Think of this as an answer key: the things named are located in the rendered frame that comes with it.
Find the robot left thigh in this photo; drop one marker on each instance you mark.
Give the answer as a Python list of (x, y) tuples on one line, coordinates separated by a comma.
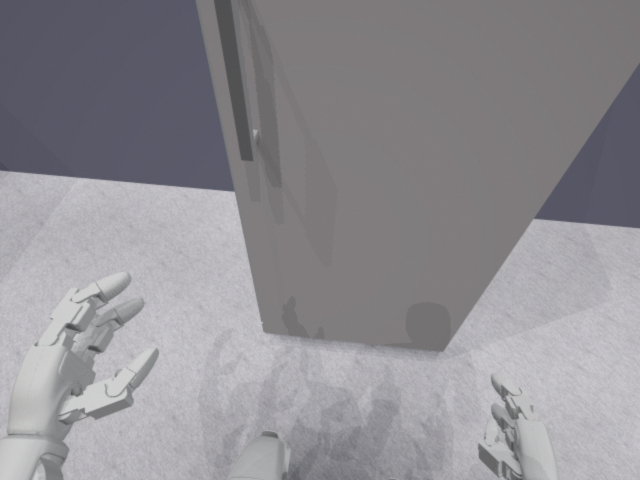
[(264, 458)]

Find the robot right hand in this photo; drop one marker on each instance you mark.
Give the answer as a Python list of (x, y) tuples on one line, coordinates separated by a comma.
[(528, 439)]

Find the left robot shin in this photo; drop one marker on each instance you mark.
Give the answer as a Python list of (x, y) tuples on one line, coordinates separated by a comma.
[(269, 433)]

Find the robot left forearm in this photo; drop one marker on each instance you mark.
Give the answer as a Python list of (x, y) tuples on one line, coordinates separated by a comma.
[(32, 457)]

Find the handle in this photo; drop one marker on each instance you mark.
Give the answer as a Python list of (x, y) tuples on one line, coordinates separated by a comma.
[(227, 17)]

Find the robot left hand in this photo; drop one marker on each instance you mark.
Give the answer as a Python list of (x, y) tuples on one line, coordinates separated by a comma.
[(41, 402)]

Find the fridge door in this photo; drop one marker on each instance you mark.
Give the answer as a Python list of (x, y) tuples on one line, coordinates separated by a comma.
[(404, 148)]

